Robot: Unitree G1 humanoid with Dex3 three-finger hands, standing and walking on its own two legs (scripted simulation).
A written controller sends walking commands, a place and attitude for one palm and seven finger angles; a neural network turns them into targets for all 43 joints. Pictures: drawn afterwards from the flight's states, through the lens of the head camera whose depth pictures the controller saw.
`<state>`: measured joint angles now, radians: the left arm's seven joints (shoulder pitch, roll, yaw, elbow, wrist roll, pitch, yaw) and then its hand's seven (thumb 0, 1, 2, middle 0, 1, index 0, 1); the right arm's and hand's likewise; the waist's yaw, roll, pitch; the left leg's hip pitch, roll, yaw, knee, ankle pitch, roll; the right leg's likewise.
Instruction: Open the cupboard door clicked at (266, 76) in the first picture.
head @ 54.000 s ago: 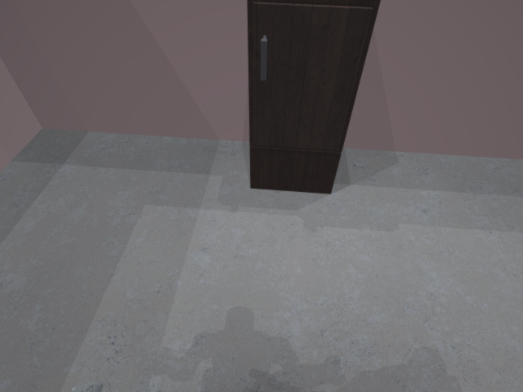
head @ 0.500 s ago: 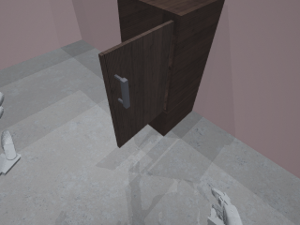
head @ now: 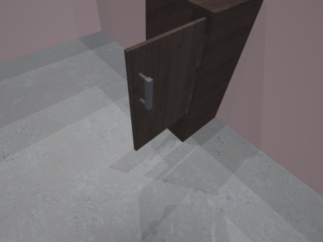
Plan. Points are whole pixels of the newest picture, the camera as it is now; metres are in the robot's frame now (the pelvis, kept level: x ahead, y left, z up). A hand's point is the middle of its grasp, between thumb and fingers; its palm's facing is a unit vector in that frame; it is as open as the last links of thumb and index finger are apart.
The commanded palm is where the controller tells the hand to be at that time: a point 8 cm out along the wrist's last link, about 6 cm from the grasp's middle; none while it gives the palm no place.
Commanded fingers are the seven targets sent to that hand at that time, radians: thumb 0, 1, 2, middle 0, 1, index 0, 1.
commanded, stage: let the arm hang, fingers relaxed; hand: left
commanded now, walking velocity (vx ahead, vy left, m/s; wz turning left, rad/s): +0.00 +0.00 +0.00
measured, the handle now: (145, 91) +0.62 +0.10 -0.03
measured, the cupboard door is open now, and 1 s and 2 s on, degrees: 92 92 92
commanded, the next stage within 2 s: look to check the result in 0.64 s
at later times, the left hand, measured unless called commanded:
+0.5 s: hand out of the picture +0.00 +0.16 -0.18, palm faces +0.03 -0.99 -0.15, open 7.3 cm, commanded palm none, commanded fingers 0.00 0.90 0.90 -0.20 -0.30 -0.20 -0.30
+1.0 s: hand out of the picture -0.02 +0.16 -0.17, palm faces +0.05 -0.98 -0.17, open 7.4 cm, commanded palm none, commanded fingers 0.00 0.90 0.90 -0.20 -0.30 -0.20 -0.30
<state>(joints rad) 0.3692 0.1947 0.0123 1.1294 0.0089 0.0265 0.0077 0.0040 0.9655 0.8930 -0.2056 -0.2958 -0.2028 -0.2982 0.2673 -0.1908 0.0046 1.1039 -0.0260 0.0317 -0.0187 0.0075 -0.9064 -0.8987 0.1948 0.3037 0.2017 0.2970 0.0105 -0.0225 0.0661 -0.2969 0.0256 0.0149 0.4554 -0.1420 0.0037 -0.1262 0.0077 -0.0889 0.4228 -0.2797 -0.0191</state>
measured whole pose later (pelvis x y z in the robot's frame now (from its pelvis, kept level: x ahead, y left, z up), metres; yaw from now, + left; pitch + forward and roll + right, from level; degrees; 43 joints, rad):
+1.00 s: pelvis +0.01 +0.00 +0.00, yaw -1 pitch -2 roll +0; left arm 0.33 0.12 0.02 1.16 0.01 0.00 0.03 0.00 0.91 0.89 -0.20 -0.30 -0.20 -0.30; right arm 0.27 -0.13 0.00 1.16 -0.03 0.01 -0.03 0.01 -0.91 -0.90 0.20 0.30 0.20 0.30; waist 0.00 0.01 0.05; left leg -0.24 0.01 0.03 0.42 -0.15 0.00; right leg -0.09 -0.01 -0.07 0.42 -0.30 -0.02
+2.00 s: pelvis +0.04 -0.02 +0.00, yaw -1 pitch -2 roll +1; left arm 0.31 0.14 0.01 1.15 0.00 -0.01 0.03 0.00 0.91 0.89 -0.20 -0.30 -0.20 -0.30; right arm 0.24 -0.15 0.00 1.16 -0.02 0.00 -0.04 0.01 -0.91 -0.90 0.20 0.30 0.20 0.30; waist 0.00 0.00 0.04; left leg -0.20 0.04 0.03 0.40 -0.18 -0.03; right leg -0.03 0.02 -0.08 0.37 -0.31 -0.04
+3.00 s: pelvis +0.03 -0.02 +0.00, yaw -1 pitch -2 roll +0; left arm 0.31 0.15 0.01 1.14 0.00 -0.02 0.03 0.00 0.91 0.89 -0.20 -0.30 -0.20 -0.30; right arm 0.24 -0.15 0.00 1.16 -0.02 0.00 -0.03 0.00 -0.91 -0.90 0.20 0.30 0.20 0.30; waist 0.00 -0.01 0.04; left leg -0.19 0.03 0.03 0.39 -0.17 -0.02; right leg -0.03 0.01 -0.07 0.35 -0.30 -0.03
